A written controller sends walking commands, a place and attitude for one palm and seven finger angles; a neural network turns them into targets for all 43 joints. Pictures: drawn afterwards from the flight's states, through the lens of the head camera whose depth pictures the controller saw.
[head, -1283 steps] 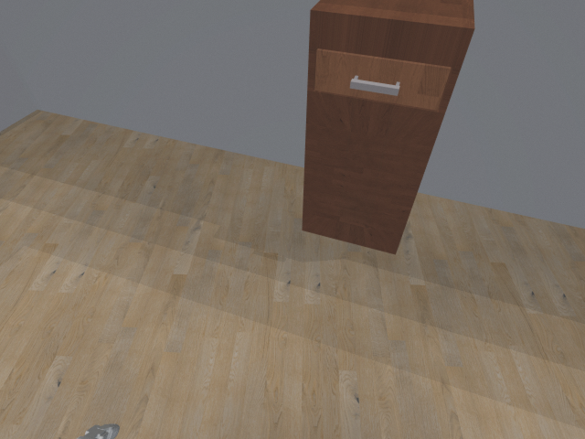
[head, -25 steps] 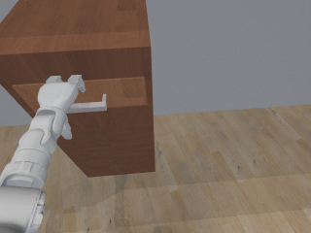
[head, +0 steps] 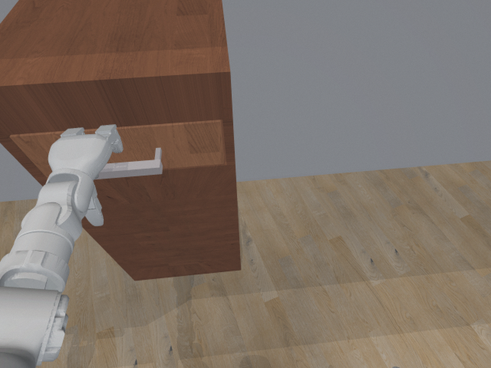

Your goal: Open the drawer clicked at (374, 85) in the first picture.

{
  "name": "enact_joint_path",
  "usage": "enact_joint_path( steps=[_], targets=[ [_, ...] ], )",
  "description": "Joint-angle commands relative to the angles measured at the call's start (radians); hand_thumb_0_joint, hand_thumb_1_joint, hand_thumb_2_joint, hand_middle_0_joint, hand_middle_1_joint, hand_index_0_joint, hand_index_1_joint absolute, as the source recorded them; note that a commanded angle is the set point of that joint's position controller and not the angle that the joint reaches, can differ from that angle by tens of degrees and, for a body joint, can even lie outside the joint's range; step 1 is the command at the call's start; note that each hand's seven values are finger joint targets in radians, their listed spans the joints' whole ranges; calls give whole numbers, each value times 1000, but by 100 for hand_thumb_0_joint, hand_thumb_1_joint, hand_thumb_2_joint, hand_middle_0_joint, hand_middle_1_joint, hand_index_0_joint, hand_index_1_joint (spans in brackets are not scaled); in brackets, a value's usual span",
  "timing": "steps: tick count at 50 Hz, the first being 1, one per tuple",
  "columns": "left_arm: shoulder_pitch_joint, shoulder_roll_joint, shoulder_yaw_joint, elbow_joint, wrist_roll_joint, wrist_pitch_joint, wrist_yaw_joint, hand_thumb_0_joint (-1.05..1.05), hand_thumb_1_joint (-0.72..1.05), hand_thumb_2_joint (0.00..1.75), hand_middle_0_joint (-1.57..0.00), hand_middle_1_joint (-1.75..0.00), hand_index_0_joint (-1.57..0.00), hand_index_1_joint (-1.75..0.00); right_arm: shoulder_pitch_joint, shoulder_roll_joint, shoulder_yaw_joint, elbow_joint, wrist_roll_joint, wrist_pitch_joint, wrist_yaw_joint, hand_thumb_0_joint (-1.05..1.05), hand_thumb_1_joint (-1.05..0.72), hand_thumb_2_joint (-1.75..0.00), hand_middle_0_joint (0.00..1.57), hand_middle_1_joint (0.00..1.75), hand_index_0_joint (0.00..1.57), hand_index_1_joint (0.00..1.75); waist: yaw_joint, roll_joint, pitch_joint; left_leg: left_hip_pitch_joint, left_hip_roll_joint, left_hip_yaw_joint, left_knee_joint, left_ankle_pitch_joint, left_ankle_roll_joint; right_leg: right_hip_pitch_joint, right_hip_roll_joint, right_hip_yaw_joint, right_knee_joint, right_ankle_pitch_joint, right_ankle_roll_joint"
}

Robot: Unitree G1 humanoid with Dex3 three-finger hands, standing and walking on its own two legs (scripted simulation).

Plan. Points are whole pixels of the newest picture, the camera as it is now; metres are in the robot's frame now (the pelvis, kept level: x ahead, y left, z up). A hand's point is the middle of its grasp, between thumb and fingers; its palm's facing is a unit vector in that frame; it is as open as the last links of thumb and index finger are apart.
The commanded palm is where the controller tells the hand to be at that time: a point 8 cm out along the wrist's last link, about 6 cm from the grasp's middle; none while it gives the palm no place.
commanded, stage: re-aim the fingers above the handle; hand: left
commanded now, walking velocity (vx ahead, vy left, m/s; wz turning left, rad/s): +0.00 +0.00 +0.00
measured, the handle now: (126, 162) +0.49 +0.25 +0.01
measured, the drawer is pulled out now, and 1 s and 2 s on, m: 0.00 0.00 0.00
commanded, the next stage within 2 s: lower the fingers behind the handle in 0.90 s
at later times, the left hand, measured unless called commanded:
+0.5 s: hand (101, 169) +0.44 +0.27 +0.06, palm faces -0.07 +0.00 -1.00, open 13.8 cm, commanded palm +0.42 +0.27 +0.12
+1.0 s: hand (106, 162) +0.45 +0.25 +0.07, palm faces -0.02 +0.01 -1.00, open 13.5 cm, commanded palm +0.42 +0.28 +0.13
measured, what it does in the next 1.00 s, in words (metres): stands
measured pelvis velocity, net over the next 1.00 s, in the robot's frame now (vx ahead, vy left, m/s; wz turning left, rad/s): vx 0.00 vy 0.00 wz -0.01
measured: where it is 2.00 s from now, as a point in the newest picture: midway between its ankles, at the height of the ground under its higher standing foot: outside the picture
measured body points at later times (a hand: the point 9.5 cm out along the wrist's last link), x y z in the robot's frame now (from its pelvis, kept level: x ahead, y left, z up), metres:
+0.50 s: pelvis +0.00 +0.01 +0.00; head +0.06 +0.00 +0.45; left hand +0.43 +0.26 +0.11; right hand +0.08 -0.25 -0.13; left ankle -0.02 +0.09 -0.72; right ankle +0.01 -0.10 -0.72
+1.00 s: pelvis +0.00 +0.00 +0.00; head +0.06 -0.02 +0.45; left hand +0.44 +0.25 +0.12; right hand +0.08 -0.26 -0.13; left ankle -0.02 +0.09 -0.72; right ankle +0.01 -0.10 -0.72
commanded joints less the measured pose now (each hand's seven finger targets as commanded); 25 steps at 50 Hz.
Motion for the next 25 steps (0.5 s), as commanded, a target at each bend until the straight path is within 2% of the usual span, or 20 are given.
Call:
enact_joint_path(
  steps=[1,2,4,6,7,8,10,11,13,14,16,17,19,20,21,22,24,25],
  targets=[
    [-505,321,125,-320,10,-70,99,0,-50,30,-30,-120,-30,-120,48,-132,-68,-79,-15,-42,-9,0,-90,-90,20,30,20,30,7,95,-413,162,16,23,-32,376,-5,198,-24,-16,-29,281,-18],
    [-519,317,125,-332,8,-72,114,0,-50,30,-30,-120,-30,-120,53,-134,-70,-68,-20,-45,-6,0,-90,-90,20,30,20,30,-1,98,-432,183,21,20,-21,415,-7,188,-21,-19,-25,297,-18],
    [-490,315,132,-281,5,-51,140,0,-50,30,-30,-120,-30,-120,62,-138,-73,-50,-17,-47,2,0,-90,-90,20,30,20,30,-6,83,-410,173,22,15,-18,404,-13,162,-17,-29,-21,277,-17],
    [-491,262,88,-234,-3,-13,150,0,-50,30,-30,-120,-30,-120,63,-140,-73,-38,-12,-48,10,0,-90,-90,20,30,20,30,-18,62,-371,171,26,11,-26,388,-17,129,-15,-40,-28,251,-17],
    [-491,238,69,-211,-11,8,146,0,-50,30,-30,-120,-30,-120,67,-145,-72,-35,-13,-47,14,0,-90,-90,20,30,20,30,-21,48,-381,170,25,13,-30,395,-17,141,-15,-42,-34,256,-17],
    [-495,250,69,-191,-11,28,143,0,-50,30,-30,-120,-30,-120,72,-149,-73,-29,-9,-45,16,0,-90,-90,20,30,20,30,-23,37,-375,170,28,13,-33,387,-17,141,-16,-42,-35,254,-15],
    [-460,208,32,-164,-19,67,119,0,-50,30,-30,-120,-30,-120,69,-150,-71,-36,-5,-40,22,0,-90,-90,20,30,20,30,-12,40,-377,178,27,14,-41,397,-19,155,-16,-46,-41,258,-16],
    [-480,193,13,-172,-22,75,107,0,-50,30,-30,-120,-30,-120,69,-152,-69,-36,-3,-37,23,0,-90,-90,20,30,20,30,-23,18,-364,185,31,8,-45,400,-18,151,-15,-50,-46,259,-15],
    [-472,222,34,-143,-20,86,90,0,-50,30,-30,-120,-30,-120,66,-157,-65,-35,-4,-28,19,0,-90,-90,20,30,20,30,-19,-32,-344,157,29,13,-55,379,-9,181,-20,-42,-58,264,-12],
    [-446,225,36,-142,-19,91,81,0,-50,30,-30,-120,-30,-120,59,-157,-61,-42,-2,-24,19,0,-90,-90,20,30,20,30,-7,-25,-342,150,26,12,-61,373,-9,195,-21,-42,-57,264,-14],
    [-462,160,-22,-152,-16,90,60,0,-50,30,-30,-120,-30,-120,47,-152,-58,-50,0,-22,16,0,-90,-90,20,30,20,30,-20,-36,-303,155,28,8,-71,344,-7,172,-22,-47,-68,233,-14],
    [-458,151,-22,-162,-18,81,52,0,-50,30,-30,-120,-30,-120,44,-151,-60,-54,-1,-23,15,0,-90,-90,20,30,20,30,-20,-27,-293,162,30,7,-74,344,-6,167,-23,-47,-74,222,-17],
    [-428,173,-7,-131,-12,79,45,0,-50,30,-30,-120,-30,-120,43,-152,-54,-56,-1,-21,11,0,-90,-90,20,30,20,30,-13,-32,-259,149,29,6,-78,312,-5,154,-22,-45,-75,196,-18],
    [-448,166,-19,-144,-6,74,41,0,-50,30,-30,-120,-30,-120,41,-152,-53,-58,0,-21,10,0,-90,-90,20,30,20,30,-21,-34,-250,149,31,2,-82,298,-7,138,-23,-48,-76,181,-18],
    [-462,159,-23,-165,-6,62,40,0,-50,30,-30,-120,-30,-120,39,-148,-53,-63,-1,-24,10,0,-90,-90,20,30,20,30,-16,-16,-252,155,31,2,-83,293,-7,134,-23,-46,-76,171,-20],
    [-484,166,-11,-216,-10,40,41,0,-50,30,-30,-120,-30,-120,41,-148,-58,-69,-6,-27,9,0,-90,-90,20,30,20,30,-13,-7,-293,182,33,-3,-79,324,-8,145,-23,-45,-73,183,-23],
    [-501,175,4,-258,-11,14,57,0,-50,30,-30,-120,-30,-120,42,-141,-60,-73,-9,-32,10,0,-90,-90,20,30,20,30,-7,40,-332,216,34,-7,-66,358,-15,133,-20,-44,-55,194,-24],
    [-499,208,41,-277,-7,2,70,0,-50,30,-30,-120,-30,-120,45,-138,-62,-73,-12,-35,10,0,-90,-90,20,30,20,30,4,54,-357,226,34,-9,-59,388,-20,137,-19,-45,-46,206,-25]
  ],
)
